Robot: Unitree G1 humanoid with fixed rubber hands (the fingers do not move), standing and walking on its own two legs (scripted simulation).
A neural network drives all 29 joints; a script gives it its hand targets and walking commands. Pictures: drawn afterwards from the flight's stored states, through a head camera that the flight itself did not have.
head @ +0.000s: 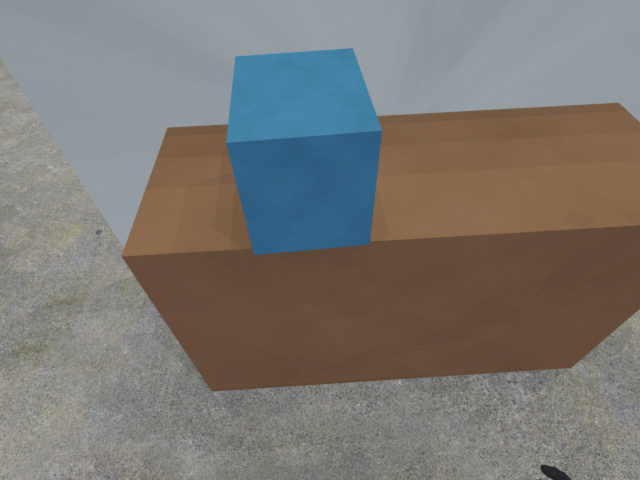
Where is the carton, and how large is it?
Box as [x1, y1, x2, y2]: [226, 48, 381, 254]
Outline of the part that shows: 352,48 235,56 226,143 254,254 369,244 381,129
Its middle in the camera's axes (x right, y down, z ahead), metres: -0.03 -0.17 +0.71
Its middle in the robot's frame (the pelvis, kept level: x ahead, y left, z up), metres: +0.65 +0.04 +0.05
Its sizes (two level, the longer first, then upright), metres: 0.268 0.215 0.244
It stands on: a pedestal, 0.70 m high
